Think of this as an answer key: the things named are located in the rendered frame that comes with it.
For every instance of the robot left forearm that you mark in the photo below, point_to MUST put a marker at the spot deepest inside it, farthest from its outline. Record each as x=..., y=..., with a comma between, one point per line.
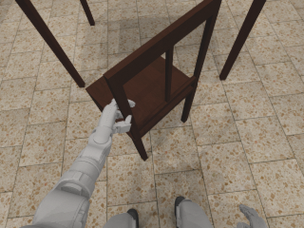
x=81, y=177

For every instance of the robot right thigh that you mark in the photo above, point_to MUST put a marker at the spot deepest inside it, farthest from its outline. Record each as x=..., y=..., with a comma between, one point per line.
x=190, y=215

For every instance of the left robot hand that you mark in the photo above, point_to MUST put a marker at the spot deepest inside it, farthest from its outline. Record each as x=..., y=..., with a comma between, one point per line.
x=111, y=113

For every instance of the chair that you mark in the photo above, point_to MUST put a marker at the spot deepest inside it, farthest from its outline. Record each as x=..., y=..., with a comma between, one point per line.
x=152, y=82

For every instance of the right robot hand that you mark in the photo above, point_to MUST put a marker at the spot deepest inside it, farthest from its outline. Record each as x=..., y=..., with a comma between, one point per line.
x=252, y=215

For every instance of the robot left upper arm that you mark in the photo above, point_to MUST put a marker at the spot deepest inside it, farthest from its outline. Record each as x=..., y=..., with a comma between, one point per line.
x=62, y=209

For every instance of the robot left thigh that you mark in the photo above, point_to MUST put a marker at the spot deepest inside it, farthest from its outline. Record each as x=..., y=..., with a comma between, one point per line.
x=121, y=221

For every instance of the robot thigh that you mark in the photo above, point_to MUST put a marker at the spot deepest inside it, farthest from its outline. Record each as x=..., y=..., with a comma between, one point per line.
x=121, y=221
x=190, y=215

